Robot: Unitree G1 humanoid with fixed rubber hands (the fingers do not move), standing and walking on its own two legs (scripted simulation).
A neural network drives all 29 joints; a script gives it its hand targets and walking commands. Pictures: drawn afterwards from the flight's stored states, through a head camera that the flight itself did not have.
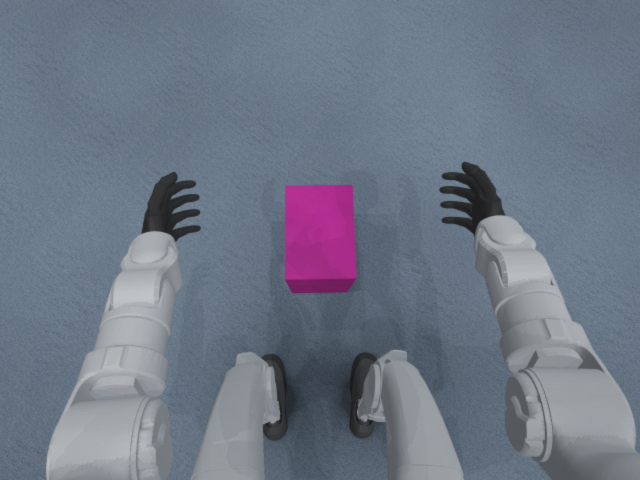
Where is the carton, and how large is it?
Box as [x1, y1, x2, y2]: [285, 185, 356, 292]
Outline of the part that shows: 285,186 285,280 291,291 346,291 356,278 352,185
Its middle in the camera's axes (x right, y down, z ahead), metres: +0.00 +0.01 +0.96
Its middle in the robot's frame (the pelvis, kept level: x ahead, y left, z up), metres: +0.49 +0.00 -0.55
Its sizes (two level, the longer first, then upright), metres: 0.210 0.150 0.263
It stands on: the floor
